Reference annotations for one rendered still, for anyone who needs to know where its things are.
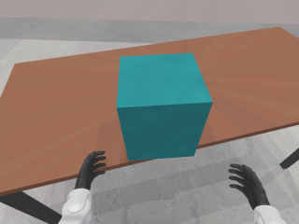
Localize robot left hand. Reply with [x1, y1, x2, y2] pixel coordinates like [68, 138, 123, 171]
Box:
[74, 150, 107, 190]

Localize carton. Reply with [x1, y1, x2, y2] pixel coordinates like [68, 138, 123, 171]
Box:
[116, 53, 213, 161]

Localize left robot forearm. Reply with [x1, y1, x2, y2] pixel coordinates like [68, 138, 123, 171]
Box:
[58, 189, 93, 224]

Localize table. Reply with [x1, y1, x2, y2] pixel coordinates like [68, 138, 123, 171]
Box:
[0, 26, 299, 224]

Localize robot right hand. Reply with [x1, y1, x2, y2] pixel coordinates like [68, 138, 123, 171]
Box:
[228, 163, 270, 210]

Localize right robot forearm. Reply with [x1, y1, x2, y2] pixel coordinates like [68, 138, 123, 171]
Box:
[252, 204, 287, 224]

